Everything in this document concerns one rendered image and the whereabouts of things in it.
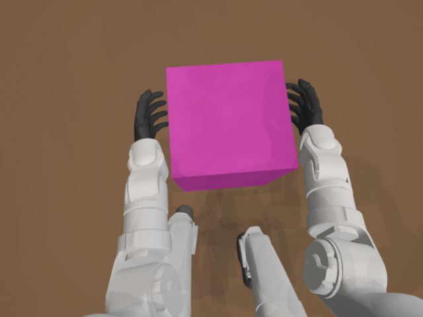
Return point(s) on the carton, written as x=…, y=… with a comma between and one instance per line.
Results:
x=229, y=125

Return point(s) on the robot left forearm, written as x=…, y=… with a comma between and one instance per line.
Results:
x=145, y=236

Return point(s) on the left robot upper arm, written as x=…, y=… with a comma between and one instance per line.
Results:
x=150, y=290

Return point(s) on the robot left hand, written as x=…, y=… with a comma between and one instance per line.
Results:
x=143, y=124

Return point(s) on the robot right hand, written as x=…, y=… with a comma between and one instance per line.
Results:
x=308, y=111

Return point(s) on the robot right forearm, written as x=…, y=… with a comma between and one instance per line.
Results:
x=332, y=210

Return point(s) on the robot right foot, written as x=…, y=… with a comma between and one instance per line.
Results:
x=247, y=281

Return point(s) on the left robot thigh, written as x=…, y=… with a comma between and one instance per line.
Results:
x=184, y=238

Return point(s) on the right robot upper arm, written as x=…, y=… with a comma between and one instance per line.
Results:
x=351, y=280

